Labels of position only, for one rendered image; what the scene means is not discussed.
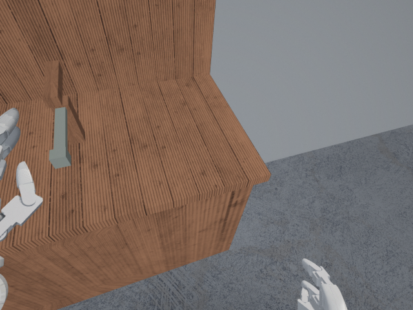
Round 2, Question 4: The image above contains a right robot hand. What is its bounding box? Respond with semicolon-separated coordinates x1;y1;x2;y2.
297;258;348;310

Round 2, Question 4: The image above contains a counter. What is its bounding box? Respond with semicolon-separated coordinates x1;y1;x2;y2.
0;0;271;310

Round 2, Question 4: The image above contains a left robot hand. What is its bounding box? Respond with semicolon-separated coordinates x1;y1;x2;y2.
0;108;43;242

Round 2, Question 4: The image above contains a tap lever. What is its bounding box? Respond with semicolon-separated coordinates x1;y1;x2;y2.
49;107;71;169

